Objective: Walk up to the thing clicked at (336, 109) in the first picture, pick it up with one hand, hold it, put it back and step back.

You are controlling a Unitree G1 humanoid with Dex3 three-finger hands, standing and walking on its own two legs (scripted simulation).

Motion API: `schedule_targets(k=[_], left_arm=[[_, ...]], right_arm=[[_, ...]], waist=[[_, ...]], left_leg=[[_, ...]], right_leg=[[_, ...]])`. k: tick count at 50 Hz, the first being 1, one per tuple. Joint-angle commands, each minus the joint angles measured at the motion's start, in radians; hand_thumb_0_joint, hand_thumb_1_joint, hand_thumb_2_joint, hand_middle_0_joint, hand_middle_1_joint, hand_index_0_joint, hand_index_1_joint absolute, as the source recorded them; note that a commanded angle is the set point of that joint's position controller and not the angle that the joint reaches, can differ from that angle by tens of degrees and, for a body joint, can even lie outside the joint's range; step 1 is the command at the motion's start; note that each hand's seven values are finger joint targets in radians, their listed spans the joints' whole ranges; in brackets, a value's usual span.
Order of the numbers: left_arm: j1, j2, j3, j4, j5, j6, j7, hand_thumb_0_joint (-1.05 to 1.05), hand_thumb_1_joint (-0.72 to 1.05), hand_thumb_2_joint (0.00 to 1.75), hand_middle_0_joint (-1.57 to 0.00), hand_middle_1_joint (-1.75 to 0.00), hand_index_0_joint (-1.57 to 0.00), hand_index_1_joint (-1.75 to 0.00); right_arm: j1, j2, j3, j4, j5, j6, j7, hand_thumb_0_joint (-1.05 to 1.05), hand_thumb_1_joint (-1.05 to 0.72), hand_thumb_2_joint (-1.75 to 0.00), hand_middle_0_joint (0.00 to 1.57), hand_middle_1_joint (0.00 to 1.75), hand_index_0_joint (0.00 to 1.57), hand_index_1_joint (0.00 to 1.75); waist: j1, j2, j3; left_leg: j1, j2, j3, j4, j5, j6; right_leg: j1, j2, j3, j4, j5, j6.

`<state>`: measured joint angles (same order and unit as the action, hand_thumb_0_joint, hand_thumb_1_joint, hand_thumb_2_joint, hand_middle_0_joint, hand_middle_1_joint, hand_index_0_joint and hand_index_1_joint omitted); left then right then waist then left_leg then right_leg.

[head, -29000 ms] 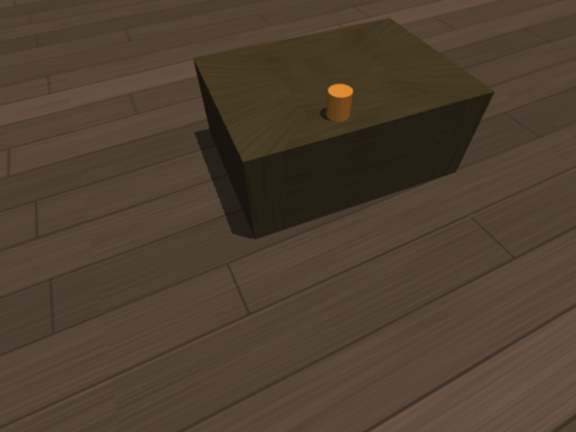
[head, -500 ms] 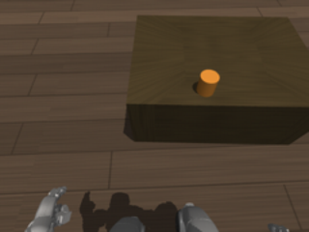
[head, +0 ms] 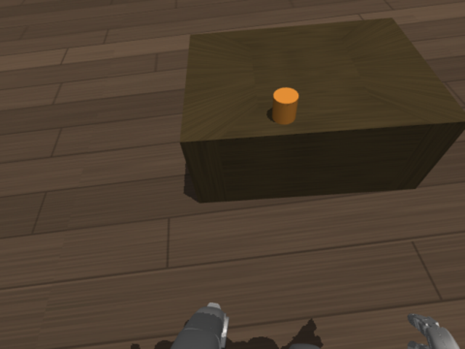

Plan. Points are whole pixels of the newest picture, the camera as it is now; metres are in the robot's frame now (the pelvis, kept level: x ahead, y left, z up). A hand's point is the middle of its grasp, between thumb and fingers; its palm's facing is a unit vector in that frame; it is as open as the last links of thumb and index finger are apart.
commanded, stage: step back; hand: right
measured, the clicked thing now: (284, 106) +0.92 -0.09 -0.25
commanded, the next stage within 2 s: stand in 1.54 s
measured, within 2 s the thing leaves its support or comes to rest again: neither
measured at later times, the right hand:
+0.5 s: hand out of the picture -0.02 -0.28 -0.13, palm faces -0.15 +0.90 -0.42, open 7.4 cm
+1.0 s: hand out of the picture -0.10 -0.27 -0.14, palm faces -0.14 +0.93 -0.34, open 7.4 cm
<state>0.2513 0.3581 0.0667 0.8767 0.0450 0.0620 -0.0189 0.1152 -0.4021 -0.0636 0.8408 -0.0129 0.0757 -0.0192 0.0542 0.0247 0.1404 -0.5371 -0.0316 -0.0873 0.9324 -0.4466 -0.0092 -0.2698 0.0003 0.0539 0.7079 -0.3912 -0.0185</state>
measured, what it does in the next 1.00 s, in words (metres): walks backwards: left foot, then right foot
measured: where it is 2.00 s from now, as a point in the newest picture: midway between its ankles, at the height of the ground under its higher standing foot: outside the picture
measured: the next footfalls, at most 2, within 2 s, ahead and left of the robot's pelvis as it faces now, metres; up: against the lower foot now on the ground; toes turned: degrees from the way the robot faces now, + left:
left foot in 0.26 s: -0.07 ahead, +0.12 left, +0.00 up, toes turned +5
right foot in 0.56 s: -0.09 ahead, -0.15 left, +0.00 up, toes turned +4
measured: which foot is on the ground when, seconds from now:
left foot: up 0.00-0.24, down 0.26-0.58, up 0.60-0.82, down 0.84-1.00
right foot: down 0.00-0.28, up 0.30-0.54, down 0.56-1.00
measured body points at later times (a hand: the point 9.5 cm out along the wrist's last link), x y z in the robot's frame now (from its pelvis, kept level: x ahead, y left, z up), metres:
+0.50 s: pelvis -0.14 -0.03 +0.01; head -0.10 -0.01 +0.45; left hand -0.06 +0.29 -0.11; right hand -0.01 -0.33 -0.10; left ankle -0.11 +0.11 -0.72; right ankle -0.18 -0.16 -0.67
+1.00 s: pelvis -0.19 -0.02 +0.01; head -0.17 -0.02 +0.46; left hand -0.17 +0.31 -0.11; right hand -0.09 -0.31 -0.12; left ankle -0.19 +0.11 -0.72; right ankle -0.17 -0.15 -0.69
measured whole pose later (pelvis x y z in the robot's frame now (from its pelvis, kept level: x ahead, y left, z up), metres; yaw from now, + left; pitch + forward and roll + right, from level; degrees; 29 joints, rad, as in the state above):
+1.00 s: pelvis -0.19 -0.02 +0.01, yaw +6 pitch -2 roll +1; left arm 0.22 0.42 0.05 0.98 0.02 0.00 0.00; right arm 0.22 -0.34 -0.05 0.97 -0.04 -0.01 0.03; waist 0.02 -0.01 0.08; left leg -0.22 -0.01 -0.02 0.56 -0.30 0.01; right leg -0.34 -0.03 0.01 0.83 -0.51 -0.02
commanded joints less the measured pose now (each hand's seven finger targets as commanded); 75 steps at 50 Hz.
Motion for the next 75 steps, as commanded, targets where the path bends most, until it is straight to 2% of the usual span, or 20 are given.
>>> schedule_targets(k=[1, 8, 12, 15, 16, 19, 27, 29, 30, 31, 34, 38, 41, 45, 54, 56, 57, 64, 67, 75], left_arm=[[-0.222, 0.252, 0.076, -0.145, -0.001, -0.045, 0.037, 0.0, 0.9, 0.9, -0.2, -0.3, -0.2, -0.3], [-0.049, 0.24, 0.08, -0.15, 0.005, -0.026, 0.059, 0.0, 0.9, 0.9, -0.2, -0.3, -0.2, -0.3], [-0.1, 0.236, 0.061, -0.176, -0.02, -0.003, 0.05, 0.0, 0.9, 0.9, -0.2, -0.3, -0.2, -0.3], [-0.157, 0.216, 0.052, -0.2, -0.034, -0.002, 0.057, 0.0, 0.9, 0.9, -0.2, -0.3, -0.2, -0.3], [-0.185, 0.236, 0.058, -0.187, -0.033, -0.001, 0.059, 0.0, 0.9, 0.9, -0.2, -0.3, -0.2, -0.3], [-0.117, 0.218, 0.057, -0.137, -0.039, -0.002, 0.043, 0.0, 0.9, 0.9, -0.2, -0.3, -0.2, -0.3], [0.033, 0.19, 0.048, -0.007, -0.016, -0.093, 0.044, 0.0, 0.9, 0.9, -0.2, -0.3, -0.2, -0.3], [0.0, 0.316, 0.077, -0.013, 0.011, -0.11, 0.051, 0.0, 0.9, 0.9, -0.2, -0.3, -0.2, -0.3], [-0.086, 0.382, 0.091, -0.049, 0.012, -0.106, 0.053, 0.0, 0.9, 0.9, -0.2, -0.3, -0.2, -0.3], [-0.169, 0.38, 0.085, -0.059, 0.009, -0.106, 0.052, 0.0, 0.9, 0.9, -0.2, -0.3, -0.2, -0.3], [-0.167, 0.271, 0.061, -0.04, -0.002, -0.12, 0.05, 0.0, 0.9, 0.9, -0.2, -0.3, -0.2, -0.3], [-0.042, 0.295, 0.068, 0.004, -0.001, -0.121, 0.039, 0.0, 0.9, 0.9, -0.2, -0.3, -0.2, -0.3], [-0.085, 0.274, 0.05, -0.007, -0.01, -0.1, 0.032, 0.0, 0.9, 0.9, -0.2, -0.3, -0.2, -0.3], [-0.136, 0.248, 0.032, -0.01, -0.023, -0.093, 0.039, 0.0, 0.9, 0.9, -0.2, -0.3, -0.2, -0.3], [0.025, 0.204, 0.038, 0.096, -0.022, -0.122, 0.036, 0.0, 0.9, 0.9, -0.2, -0.3, -0.2, -0.3], [-0.014, 0.326, 0.063, 0.079, -0.007, -0.129, 0.048, 0.0, 0.9, 0.9, -0.2, -0.3, -0.2, -0.3], [-0.119, 0.353, 0.064, 0.051, -0.005, -0.127, 0.041, 0.0, 0.9, 0.9, -0.2, -0.3, -0.2, -0.3], [-0.209, 0.254, 0.031, 0.054, -0.023, -0.111, 0.029, 0.0, 0.9, 0.9, -0.2, -0.3, -0.2, -0.3], [-0.201, 0.19, 0.009, 0.064, -0.048, -0.094, 0.027, 0.0, 0.9, 0.9, -0.2, -0.3, -0.2, -0.3], [-0.2, 0.22, 0.005, 0.116, -0.044, -0.107, 0.038, 0.0, 0.9, 0.9, -0.2, -0.3, -0.2, -0.3]], right_arm=[[0.083, -0.19, -0.045, -0.037, 0.012, -0.036, -0.012, 0.0, -0.9, -0.9, 0.2, 0.3, 0.2, 0.3], [0.061, -0.142, -0.017, -0.067, -0.01, -0.07, -0.023, 0.0, -0.9, -0.9, 0.2, 0.3, 0.2, 0.3], [0.185, -0.152, -0.037, -0.012, -0.016, -0.079, -0.017, 0.0, -0.9, -0.9, 0.2, 0.3, 0.2, 0.3], [0.118, -0.371, -0.076, -0.059, -0.026, -0.064, -0.009, 0.0, -0.9, -0.9, 0.2, 0.3, 0.2, 0.3], [0.074, -0.356, -0.076, -0.063, -0.029, -0.069, -0.018, 0.0, -0.9, -0.9, 0.2, 0.3, 0.2, 0.3], [0.002, -0.235, -0.039, -0.078, -0.036, -0.064, -0.021, 0.0, -0.9, -0.9, 0.2, 0.3, 0.2, 0.3], [0.022, -0.194, -0.034, -0.041, -0.023, -0.038, 0.004, 0.0, -0.9, -0.9, 0.2, 0.3, 0.2, 0.3], [0.048, -0.095, -0.003, -0.061, -0.016, -0.043, 0.009, 0.0, -0.9, -0.9, 0.2, 0.3, 0.2, 0.3], [-0.003, -0.158, -0.026, -0.061, -0.024, -0.04, -0.003, 0.0, -0.9, -0.9, 0.2, 0.3, 0.2, 0.3], [0.0, -0.203, -0.048, -0.032, -0.02, -0.041, 0.002, 0.0, -0.9, -0.9, 0.2, 0.3, 0.2, 0.3], [0.013, -0.178, -0.036, 0.01, -0.003, -0.056, 0.02, 0.0, -0.9, -0.9, 0.2, 0.3, 0.2, 0.3], [-0.035, -0.15, -0.022, -0.006, -0.022, -0.084, 0.03, 0.0, -0.9, -0.9, 0.2, 0.3, 0.2, 0.3], [0.064, -0.142, -0.039, 0.045, -0.024, -0.105, 0.03, 0.0, -0.9, -0.9, 0.2, 0.3, 0.2, 0.3], [0.126, -0.316, -0.086, 0.061, -0.023, -0.116, 0.021, 0.0, -0.9, -0.9, 0.2, 0.3, 0.2, 0.3], [-0.032, -0.133, -0.016, 0.035, 0.002, -0.088, 0.022, 0.0, -0.9, -0.9, 0.2, 0.3, 0.2, 0.3], [0.013, -0.067, 0.005, 0.03, 0.006, -0.083, 0.011, 0.0, -0.9, -0.9, 0.2, 0.3, 0.2, 0.3], [0.051, -0.141, -0.018, 0.071, -0.003, -0.077, 0.005, 0.0, -0.9, -0.9, 0.2, 0.3, 0.2, 0.3], [0.128, -0.125, -0.016, 0.151, -0.011, -0.103, 0.011, 0.0, -0.9, -0.9, 0.2, 0.3, 0.2, 0.3], [-0.006, -0.204, -0.025, 0.128, -0.019, -0.112, 0.007, 0.0, -0.9, -0.9, 0.2, 0.3, 0.2, 0.3], [-0.032, -0.156, -0.01, 0.166, 0.0, -0.108, 0.005, 0.0, -0.9, -0.9, 0.2, 0.3, 0.2, 0.3]], waist=[[-0.104, -0.143, -0.033], [0.011, -0.256, -0.181], [-0.034, -0.18, -0.268], [-0.076, 0.204, -0.249], [-0.071, 0.202, -0.189], [-0.014, 0.102, -0.149], [-0.017, 0.075, -0.215], [-0.031, -0.193, -0.148], [-0.001, -0.158, -0.105], [-0.027, -0.181, -0.036], [-0.05, -0.12, -0.024], [0.012, -0.195, -0.084], [-0.045, -0.175, -0.135], [-0.093, 0.086, -0.144], [0.03, 0.063, -0.156], [0.011, -0.173, -0.136], [-0.016, -0.142, -0.105], [-0.074, -0.161, -0.151], [-0.014, 0.016, -0.147], [-0.031, 0.042, -0.255]], left_leg=[[0.037, -0.1, -0.082, 0.285, 0.026, 0.004], [0.001, -0.005, 0.028, -0.132, -0.082, -0.016], [0.275, -0.003, 0.095, -0.578, 0.311, 0.019], [0.318, 0.438, -0.408, -0.535, 0.691, 0.318], [0.193, 0.476, -0.452, -0.565, 0.635, 0.343], [0.221, 0.282, -0.133, -0.483, 0.702, 0.249], [0.287, 0.172, -0.028, -0.246, 0.222, 0.146], [-0.09, -0.003, -0.011, -0.089, -0.094, 0.04], [0.032, 0.061, -0.093, -0.029, -0.117, 0.018], [0.159, 0.084, -0.101, 0.032, -0.078, 0.018], [0.081, 0.019, -0.054, -0.005, 0.042, 0.008], [0.085, 0.03, 0.03, -0.246, -0.034, 0.001], [0.33, -0.013, 0.113, -0.537, 0.12, 0.016], [0.4, 0.396, -0.484, -0.663, -0.064, 0.284], [0.152, 0.143, -0.049, -0.373, 0.214, 0.083], [0.01, -0.024, -0.002, -0.161, -0.074, 0.014], [0.113, 0.035, -0.021, -0.075, -0.139, 0.007], [0.371, 0.044, 0.059, -0.501, 0.243, 0.024], [0.272, 0.227, -0.183, -0.576, 0.302, 0.117], [0.394, 0.141, -0.011, -0.463, 0.695, 0.049]], right_leg=[[-0.174, -0.195, 0.125, -0.326, 0.207, -0.132], [0.267, -0.263, 0.146, -0.172, 0.584, -0.179], [0.193, -0.198, 0.071, 0.022, 0.572, -0.099], [-0.175, 0.03, -0.009, 0.375, -0.293, 0.013], [-0.121, -0.008, 0.07, 0.458, -0.272, 0.009], [-0.162, 0.072, 0.089, 0.552, -0.146, 0.001], [0.158, 0.02, -0.031, -0.446, 0.112, 0.01], [0.239, -0.225, 0.431, -0.416, 0.005, -0.066], [-0.06, -0.393, 0.531, -0.443, -0.167, -0.206], [-0.257, -0.398, 0.543, -0.476, -0.29, -0.224], [-0.052, -0.222, 0.24, -0.377, -0.01, -0.148], [0.124, -0.227, 0.212, -0.319, 0.149, -0.147], [0.063, -0.188, 0.107, -0.187, 0.251, -0.104], [-0.225, -0.045, -0.006, 0.21, -0.229, -0.007], [0.238, -0.022, -0.057, -0.319, 0.196, -0.002], [0.2, -0.327, 0.388, -0.474, 0.019, -0.115], [0.031, -0.414, 0.443, -0.471, -0.118, -0.212], [0.0, -0.209, 0.061, -0.235, 0.354, -0.072], [0.038, -0.052, -0.055, -0.165, 0.072, 0.006], [0.193, -0.124, -0.039, -0.24, 0.467, -0.017]])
